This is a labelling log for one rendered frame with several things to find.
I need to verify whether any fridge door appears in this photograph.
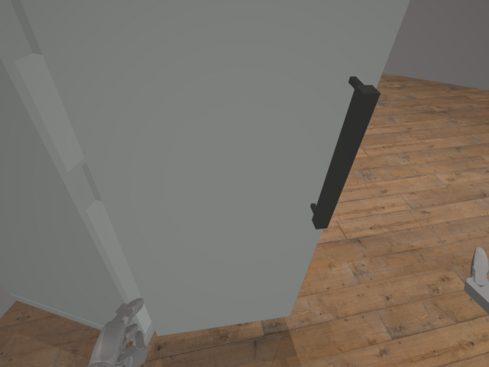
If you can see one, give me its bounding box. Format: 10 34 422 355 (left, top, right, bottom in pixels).
21 0 410 336

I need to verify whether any right robot hand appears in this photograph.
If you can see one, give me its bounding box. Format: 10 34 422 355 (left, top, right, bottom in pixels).
465 246 489 314

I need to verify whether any handle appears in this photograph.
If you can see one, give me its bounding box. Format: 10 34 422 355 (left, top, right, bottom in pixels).
310 76 381 229

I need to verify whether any left robot hand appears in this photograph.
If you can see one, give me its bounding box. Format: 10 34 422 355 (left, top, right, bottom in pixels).
89 298 148 367

